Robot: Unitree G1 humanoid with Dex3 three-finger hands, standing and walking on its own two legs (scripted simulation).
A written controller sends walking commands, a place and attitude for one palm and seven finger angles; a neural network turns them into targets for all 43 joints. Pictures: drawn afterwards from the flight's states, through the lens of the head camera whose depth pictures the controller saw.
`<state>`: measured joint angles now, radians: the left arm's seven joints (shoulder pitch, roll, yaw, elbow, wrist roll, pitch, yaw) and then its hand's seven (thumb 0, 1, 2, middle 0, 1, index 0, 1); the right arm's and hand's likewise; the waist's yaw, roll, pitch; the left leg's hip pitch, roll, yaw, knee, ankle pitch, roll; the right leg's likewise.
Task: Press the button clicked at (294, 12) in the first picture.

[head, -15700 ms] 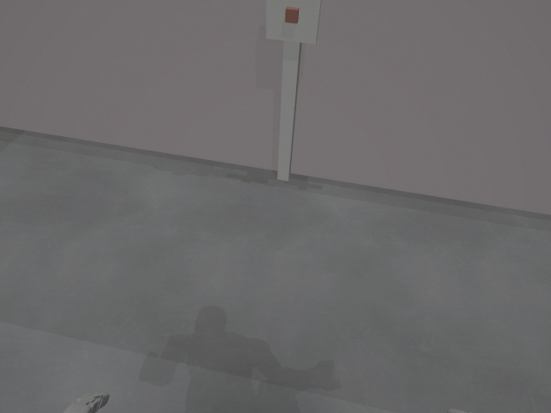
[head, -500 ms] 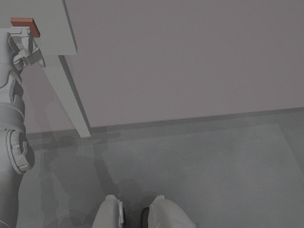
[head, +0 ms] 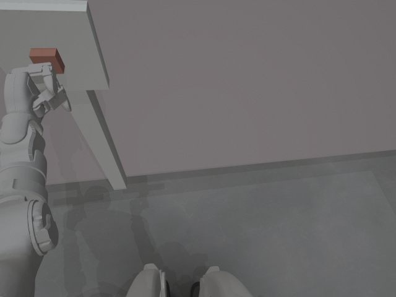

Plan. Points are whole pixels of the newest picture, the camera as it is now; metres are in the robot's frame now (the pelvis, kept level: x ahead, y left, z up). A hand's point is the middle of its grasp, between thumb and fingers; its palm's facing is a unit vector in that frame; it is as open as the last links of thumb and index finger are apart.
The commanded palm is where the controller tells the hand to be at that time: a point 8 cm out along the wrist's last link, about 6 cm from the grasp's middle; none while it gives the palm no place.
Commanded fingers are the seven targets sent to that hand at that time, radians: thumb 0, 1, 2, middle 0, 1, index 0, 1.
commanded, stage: pull the fist back off the button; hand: left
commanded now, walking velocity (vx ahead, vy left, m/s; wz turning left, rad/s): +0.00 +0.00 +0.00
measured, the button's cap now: (48, 60) +0.54 +0.26 +0.11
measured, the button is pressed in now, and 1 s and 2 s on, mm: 0 0 0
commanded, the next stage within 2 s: draw the hand back to the body in 0.54 s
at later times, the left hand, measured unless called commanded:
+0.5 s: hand (60, 130) +0.41 +0.22 +0.07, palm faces +0.12 -0.99 +0.00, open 3.1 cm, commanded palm +0.39 +0.27 +0.08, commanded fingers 0.00 0.90 0.90 -1.30 -1.50 -1.30 -1.50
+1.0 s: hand (37, 147) +0.35 +0.23 +0.12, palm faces +0.13 -0.99 -0.03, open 3.1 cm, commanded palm +0.31 +0.28 +0.13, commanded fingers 0.00 0.90 0.90 -1.30 -1.50 -1.30 -1.50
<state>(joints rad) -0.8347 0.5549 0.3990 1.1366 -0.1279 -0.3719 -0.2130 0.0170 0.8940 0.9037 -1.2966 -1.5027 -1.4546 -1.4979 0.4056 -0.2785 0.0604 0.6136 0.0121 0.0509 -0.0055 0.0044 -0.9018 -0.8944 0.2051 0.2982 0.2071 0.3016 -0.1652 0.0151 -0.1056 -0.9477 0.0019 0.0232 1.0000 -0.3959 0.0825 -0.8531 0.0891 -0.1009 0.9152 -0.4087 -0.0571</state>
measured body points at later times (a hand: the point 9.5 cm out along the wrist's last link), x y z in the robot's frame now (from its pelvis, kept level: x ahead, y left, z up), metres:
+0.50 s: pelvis +0.03 +0.01 +0.02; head +0.11 +0.03 +0.46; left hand +0.40 +0.28 +0.08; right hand +0.16 -0.24 -0.09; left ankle +0.04 +0.06 -0.67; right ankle +0.01 -0.09 -0.67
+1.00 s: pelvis +0.02 -0.01 +0.03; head +0.05 +0.00 +0.48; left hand +0.34 +0.28 +0.12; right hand +0.15 -0.25 -0.07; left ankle +0.04 +0.06 -0.67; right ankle +0.01 -0.09 -0.67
